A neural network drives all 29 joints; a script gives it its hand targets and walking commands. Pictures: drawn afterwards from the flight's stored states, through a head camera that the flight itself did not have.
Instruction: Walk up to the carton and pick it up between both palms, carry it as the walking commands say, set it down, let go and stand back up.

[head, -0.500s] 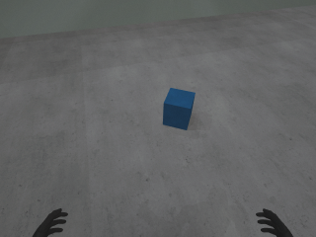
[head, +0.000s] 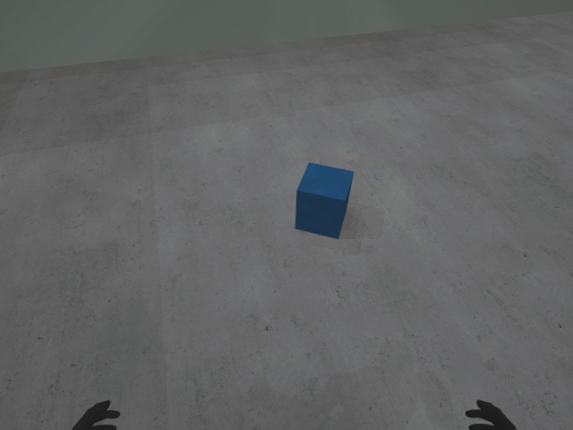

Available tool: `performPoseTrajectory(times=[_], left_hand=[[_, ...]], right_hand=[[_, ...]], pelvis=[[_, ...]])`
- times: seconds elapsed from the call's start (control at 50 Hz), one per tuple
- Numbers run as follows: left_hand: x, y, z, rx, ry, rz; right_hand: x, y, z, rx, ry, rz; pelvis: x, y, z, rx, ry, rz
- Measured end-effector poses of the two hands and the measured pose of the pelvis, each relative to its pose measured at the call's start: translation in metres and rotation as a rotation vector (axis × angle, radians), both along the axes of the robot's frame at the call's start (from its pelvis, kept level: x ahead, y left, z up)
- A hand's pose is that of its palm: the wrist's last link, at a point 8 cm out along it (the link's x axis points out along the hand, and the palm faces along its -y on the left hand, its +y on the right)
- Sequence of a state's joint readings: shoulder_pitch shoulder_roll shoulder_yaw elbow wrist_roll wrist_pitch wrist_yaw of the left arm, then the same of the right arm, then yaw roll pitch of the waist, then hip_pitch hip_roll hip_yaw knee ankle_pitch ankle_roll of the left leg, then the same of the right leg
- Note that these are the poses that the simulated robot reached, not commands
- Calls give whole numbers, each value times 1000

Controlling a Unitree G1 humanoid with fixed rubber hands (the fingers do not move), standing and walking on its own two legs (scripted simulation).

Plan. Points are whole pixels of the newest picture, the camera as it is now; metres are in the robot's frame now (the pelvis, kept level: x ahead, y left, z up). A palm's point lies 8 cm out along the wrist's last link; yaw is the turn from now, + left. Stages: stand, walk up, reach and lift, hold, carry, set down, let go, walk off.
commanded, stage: stand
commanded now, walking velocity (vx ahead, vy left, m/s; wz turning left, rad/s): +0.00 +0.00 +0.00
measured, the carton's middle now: (323, 200) +1.20 -0.17 -0.64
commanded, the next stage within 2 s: walk up in 0.86 s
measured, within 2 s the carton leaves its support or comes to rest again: neither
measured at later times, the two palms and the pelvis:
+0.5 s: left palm out of the picture +0.11 +0.31 -0.09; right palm out of the picture +0.10 -0.31 -0.09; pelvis +0.00 +0.00 +0.01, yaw +0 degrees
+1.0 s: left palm out of the picture +0.10 +0.31 -0.09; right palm out of the picture +0.10 -0.31 -0.09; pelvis +0.00 +0.00 +0.01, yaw +0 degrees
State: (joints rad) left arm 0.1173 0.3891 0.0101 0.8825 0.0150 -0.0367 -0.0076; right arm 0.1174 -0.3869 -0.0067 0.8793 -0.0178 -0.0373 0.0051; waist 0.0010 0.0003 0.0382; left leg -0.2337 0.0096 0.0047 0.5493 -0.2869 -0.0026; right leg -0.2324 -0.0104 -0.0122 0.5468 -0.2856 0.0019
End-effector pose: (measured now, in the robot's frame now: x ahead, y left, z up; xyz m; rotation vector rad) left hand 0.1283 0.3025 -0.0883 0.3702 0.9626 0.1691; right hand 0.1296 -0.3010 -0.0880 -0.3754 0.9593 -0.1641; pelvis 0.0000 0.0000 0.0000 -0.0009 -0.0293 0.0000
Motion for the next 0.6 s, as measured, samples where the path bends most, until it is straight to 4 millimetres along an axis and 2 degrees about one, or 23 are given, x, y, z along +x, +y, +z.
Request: performPoseTrajectory(times=[0.6], left_hand=[[-25, 6, 0, 10, 117, 47]], right_hand=[[-28, -11, -2, -4, 124, -63]], pelvis=[[-2, -2, 13, 1, -11, -1]])
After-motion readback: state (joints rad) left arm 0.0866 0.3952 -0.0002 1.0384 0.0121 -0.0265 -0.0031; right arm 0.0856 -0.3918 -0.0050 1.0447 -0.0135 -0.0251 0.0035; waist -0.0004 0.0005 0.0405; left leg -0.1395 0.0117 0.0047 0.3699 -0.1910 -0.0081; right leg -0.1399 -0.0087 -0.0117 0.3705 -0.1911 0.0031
